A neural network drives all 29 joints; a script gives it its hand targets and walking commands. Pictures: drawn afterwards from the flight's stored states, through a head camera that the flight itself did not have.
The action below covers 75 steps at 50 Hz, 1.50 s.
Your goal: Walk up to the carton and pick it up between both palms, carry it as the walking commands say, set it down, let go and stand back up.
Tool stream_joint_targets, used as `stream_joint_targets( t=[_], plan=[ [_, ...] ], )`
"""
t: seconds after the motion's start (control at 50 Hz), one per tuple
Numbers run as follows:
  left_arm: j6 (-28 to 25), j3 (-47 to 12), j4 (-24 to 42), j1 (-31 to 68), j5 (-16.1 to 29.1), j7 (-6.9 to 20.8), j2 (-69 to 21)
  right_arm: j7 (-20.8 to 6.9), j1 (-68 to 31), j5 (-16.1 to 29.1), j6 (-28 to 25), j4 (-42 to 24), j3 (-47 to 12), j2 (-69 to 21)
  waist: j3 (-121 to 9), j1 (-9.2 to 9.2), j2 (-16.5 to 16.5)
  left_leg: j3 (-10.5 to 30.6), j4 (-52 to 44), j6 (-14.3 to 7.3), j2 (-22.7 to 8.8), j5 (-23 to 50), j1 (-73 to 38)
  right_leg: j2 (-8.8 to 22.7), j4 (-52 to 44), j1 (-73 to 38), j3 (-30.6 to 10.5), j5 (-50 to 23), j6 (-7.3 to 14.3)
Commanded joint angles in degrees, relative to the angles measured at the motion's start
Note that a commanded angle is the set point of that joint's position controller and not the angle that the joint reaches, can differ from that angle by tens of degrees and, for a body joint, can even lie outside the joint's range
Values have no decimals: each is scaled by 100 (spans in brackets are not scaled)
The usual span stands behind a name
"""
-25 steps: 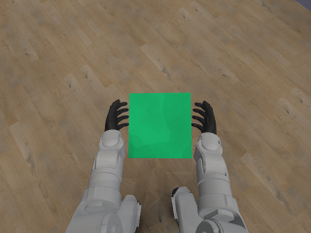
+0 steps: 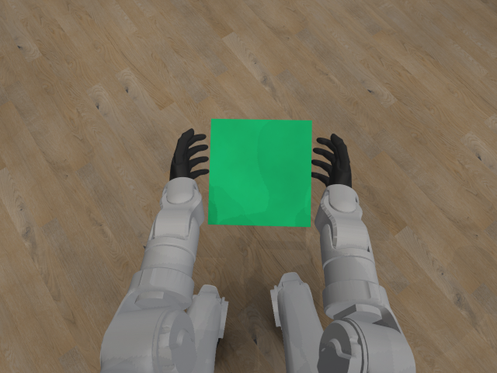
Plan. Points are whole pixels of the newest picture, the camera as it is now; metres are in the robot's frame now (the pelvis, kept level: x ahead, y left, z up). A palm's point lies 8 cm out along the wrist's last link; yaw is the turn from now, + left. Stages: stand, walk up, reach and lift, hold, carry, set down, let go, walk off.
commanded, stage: set down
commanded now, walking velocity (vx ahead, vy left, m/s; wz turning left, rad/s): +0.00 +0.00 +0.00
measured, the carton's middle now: (259, 177) +0.46 -0.04 -0.16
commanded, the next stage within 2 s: none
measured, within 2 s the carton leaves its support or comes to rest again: neither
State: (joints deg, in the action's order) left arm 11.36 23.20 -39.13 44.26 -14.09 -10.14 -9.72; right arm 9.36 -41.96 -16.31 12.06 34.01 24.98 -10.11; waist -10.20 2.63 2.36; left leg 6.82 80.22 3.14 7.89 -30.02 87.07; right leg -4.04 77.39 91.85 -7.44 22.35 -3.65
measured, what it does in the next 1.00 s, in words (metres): lowers itself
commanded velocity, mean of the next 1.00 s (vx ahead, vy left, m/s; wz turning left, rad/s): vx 0.00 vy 0.00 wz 0.00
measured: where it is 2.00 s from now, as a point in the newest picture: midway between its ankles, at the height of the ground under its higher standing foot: (249, 345)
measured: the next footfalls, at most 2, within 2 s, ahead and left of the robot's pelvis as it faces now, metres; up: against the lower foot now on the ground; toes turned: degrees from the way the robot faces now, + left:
none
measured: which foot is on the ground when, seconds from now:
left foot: down 0.00-1.00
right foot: down 0.00-1.00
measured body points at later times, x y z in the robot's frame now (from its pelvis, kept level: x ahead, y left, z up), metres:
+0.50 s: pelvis -0.02 +0.00 -0.07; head +0.24 -0.03 +0.30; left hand +0.47 +0.08 -0.15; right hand +0.45 -0.17 -0.16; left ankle +0.05 +0.13 -0.57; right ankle +0.10 -0.14 -0.57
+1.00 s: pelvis -0.03 +0.00 -0.13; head +0.28 -0.03 +0.20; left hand +0.49 +0.08 -0.24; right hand +0.47 -0.18 -0.25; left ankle +0.05 +0.13 -0.57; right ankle +0.10 -0.14 -0.57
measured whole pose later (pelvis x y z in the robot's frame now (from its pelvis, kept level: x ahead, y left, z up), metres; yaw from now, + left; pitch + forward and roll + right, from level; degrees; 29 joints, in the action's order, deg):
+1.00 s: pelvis -0.03 +0.00 -0.13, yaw +2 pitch +45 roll +3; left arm 12.3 24.7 -45.4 65.8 -12.1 -11.9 -3.5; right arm 9.4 -63.0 -15.3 14.2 40.0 27.9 -2.9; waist -2.4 3.3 2.5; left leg 5.6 104.9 5.7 11.2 -34.4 115.7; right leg -7.1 101.9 121.0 -8.6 25.5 -5.7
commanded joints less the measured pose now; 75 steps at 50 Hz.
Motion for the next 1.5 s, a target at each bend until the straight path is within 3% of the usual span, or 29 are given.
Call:
stream_joint_targets(
  t=[0.0,0.34,0.72,1.48],
  plan=[
    [-152,-3076,-370,3340,520,1544,-5366,-1598,-3113,580,-11,714,-3226,-5262,-4653,123,-116,-748,-851,-48,446,1120,-1224,-505,-314,-3509,1001,-1365,40],
    [-132,-2781,-578,4180,546,1371,-5126,-1529,-4026,590,25,917,-2832,-4971,-5011,162,-165,-954,30,-8,515,900,-439,-531,528,-2654,1144,-1240,-25],
    [-74,-2507,-753,5105,620,1377,-4811,-1519,-5014,628,97,1006,-2605,-4696,-5309,183,-245,-1175,906,-8,555,732,456,-510,1318,-2041,1263,-1177,-73],
    [-117,-2622,-1047,6393,1151,1288,-4132,-1694,-6374,1002,43,893,-2577,-3807,-5366,395,-90,-1269,2433,-18,561,1042,1380,-380,2897,-928,1420,-1546,-65]
  ],
)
